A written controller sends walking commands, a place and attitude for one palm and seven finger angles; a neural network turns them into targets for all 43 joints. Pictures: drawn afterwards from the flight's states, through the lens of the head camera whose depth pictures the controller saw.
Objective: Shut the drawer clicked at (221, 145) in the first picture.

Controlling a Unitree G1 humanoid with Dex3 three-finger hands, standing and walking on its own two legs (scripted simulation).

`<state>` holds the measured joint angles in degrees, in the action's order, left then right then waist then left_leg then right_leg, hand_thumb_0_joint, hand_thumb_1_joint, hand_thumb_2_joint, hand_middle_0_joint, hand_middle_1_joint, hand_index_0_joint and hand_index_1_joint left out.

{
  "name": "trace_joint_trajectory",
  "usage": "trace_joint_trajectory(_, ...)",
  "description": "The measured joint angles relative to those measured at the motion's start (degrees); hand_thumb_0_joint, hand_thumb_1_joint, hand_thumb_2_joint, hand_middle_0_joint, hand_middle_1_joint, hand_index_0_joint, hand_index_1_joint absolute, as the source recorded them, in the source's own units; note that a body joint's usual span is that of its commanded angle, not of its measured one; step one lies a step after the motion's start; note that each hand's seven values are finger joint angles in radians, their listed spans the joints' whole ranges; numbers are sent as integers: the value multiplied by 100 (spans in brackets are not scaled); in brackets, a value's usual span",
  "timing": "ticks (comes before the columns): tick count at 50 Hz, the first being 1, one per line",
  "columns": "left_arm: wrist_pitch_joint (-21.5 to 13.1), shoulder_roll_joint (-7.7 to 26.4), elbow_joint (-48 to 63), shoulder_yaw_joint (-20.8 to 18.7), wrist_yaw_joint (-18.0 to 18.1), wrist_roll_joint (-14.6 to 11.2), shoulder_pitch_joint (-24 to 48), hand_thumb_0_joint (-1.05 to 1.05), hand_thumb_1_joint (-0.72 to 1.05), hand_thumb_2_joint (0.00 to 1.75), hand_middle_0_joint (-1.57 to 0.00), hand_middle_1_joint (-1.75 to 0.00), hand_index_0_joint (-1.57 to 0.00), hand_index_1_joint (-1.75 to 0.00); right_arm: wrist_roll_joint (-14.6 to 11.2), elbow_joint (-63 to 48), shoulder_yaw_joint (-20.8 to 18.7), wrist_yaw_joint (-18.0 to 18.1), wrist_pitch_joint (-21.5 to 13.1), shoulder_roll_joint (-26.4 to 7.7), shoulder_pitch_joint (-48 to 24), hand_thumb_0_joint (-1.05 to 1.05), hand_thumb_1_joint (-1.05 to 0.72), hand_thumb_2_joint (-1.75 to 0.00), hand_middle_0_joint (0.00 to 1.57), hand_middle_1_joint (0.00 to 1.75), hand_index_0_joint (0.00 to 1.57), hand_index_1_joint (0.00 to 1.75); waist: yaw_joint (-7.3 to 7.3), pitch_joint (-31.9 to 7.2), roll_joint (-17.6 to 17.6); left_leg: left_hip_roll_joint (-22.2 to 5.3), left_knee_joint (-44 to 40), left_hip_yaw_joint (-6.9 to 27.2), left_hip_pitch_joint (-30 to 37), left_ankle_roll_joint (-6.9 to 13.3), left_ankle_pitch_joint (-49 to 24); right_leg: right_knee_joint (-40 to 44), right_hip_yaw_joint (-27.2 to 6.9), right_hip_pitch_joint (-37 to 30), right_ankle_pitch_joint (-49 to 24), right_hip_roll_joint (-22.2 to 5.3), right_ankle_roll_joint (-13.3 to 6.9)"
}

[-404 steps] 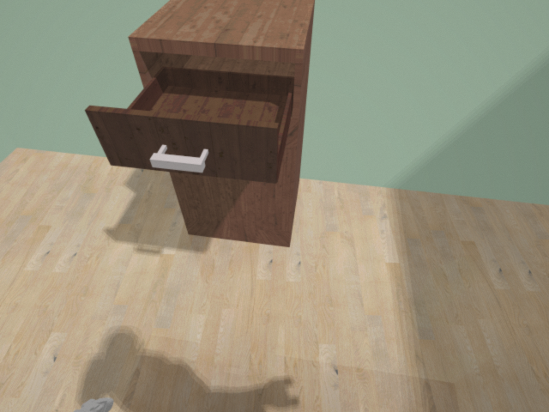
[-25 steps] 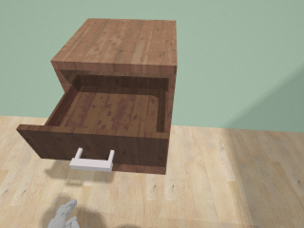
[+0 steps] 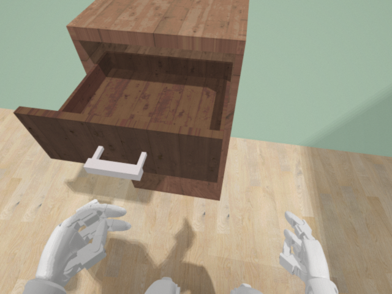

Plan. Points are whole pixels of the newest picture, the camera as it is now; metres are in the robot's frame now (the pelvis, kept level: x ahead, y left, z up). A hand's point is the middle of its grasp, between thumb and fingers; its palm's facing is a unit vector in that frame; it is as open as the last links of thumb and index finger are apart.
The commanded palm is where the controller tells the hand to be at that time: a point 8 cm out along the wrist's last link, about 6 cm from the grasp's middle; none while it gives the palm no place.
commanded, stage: raise the hand and make a fist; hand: left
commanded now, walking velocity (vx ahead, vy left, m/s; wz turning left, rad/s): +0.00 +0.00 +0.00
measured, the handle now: (117, 161) +0.36 +0.21 +0.06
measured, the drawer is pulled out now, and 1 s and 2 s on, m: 0.29 0.29 0.29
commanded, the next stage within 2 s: bring the fist close to the handle in 1.26 s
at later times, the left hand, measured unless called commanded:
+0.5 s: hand (81, 229) +0.19 +0.20 +0.12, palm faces -0.01 -1.00 -0.06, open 3.1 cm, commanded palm +0.15 +0.25 +0.12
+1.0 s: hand (76, 223) +0.19 +0.19 +0.15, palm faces -0.03 -1.00 -0.09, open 3.2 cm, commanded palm +0.14 +0.25 +0.16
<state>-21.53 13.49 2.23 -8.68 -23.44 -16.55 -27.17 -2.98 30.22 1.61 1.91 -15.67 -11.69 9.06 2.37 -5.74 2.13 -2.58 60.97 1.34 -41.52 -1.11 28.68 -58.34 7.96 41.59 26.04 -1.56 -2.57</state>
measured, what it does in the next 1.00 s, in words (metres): stands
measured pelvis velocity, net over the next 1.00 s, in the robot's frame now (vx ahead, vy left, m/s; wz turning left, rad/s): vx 0.04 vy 0.03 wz -0.02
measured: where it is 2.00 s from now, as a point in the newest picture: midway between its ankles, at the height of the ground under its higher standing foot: outside the picture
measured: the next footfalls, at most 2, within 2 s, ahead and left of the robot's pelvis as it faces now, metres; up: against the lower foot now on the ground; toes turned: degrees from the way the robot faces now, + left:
none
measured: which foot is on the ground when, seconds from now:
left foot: down 0.00-1.00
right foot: down 0.00-1.00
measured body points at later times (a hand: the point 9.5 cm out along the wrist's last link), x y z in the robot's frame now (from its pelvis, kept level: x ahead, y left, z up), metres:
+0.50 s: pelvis +0.02 +0.03 +0.02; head +0.04 +0.03 +0.47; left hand +0.19 +0.25 +0.12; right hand +0.21 -0.20 -0.02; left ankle +0.02 +0.13 -0.67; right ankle +0.04 -0.09 -0.67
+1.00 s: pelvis +0.04 +0.03 +0.04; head +0.02 +0.02 +0.49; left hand +0.19 +0.25 +0.15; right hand +0.23 -0.18 -0.01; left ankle +0.02 +0.13 -0.67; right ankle +0.04 -0.09 -0.67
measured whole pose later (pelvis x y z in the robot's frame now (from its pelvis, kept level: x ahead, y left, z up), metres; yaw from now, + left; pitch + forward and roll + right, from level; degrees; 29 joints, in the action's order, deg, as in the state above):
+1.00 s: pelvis +0.04 +0.03 +0.04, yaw -1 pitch +3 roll -2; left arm -6.2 13.6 25.9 -7.4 -13.6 -14.4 -39.1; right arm -3.9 30.2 3.5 2.1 -17.7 -12.4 14.2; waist 2.3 -6.0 3.3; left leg -1.5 47.0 -1.3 -23.7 1.0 26.3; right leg -43.9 5.6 24.2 22.5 -1.7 0.1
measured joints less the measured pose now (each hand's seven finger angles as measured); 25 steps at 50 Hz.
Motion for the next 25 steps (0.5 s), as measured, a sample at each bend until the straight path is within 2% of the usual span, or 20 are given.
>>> trace_joint_trajectory(2,327,17,144,-26,46,-22,-100,1,90,90,-71,-85,-70,-85,10,52,40,37,55,97,192,2,-90,-89,20,30,21,30,-73,-31,25,-8,-162,-50,142,17,-37,154,-46,-119,-51,16,24)
trace_joint_trajectory(4,439,-2,323,-106,203,-66,-243,1,90,90,-75,-89,-75,-89,26,126,29,55,91,145,379,2,-90,-89,21,30,21,30,-134,-57,25,-13,-307,-99,285,32,-63,290,-90,-240,-93,30,45)
trace_joint_trajectory(9,281,-106,650,-297,592,-64,-543,1,90,90,-85,-100,-85,-100,34,299,-114,38,99,48,667,2,-90,-89,21,30,21,30,-211,-35,-4,7,-502,-170,497,79,-95,489,-156,-435,-151,23,96)
trace_joint_trajectory(12,268,-119,776,-187,642,22,-709,1,90,90,-90,-107,-90,-106,18,297,-191,25,31,-106,719,2,-90,-89,21,30,21,30,-238,11,13,35,-528,-187,528,125,-96,539,-174,-477,-169,-1,139)
trace_joint_trajectory(18,301,-73,1200,186,751,178,-982,1,90,90,-102,-120,-103,-119,5,182,-269,42,-161,-233,657,2,-90,-90,20,30,20,30,-239,22,-35,71,-582,-250,616,201,-79,615,-237,-560,-189,-30,213)
trace_joint_trajectory(25,396,-127,1716,158,1101,213,-1071,1,90,90,-117,-135,-117,-135,-8,0,-177,-31,-182,-119,481,2,-90,-90,20,30,20,30,-166,-92,-29,100,-671,-255,857,245,-32,747,-241,-827,-169,-50,270)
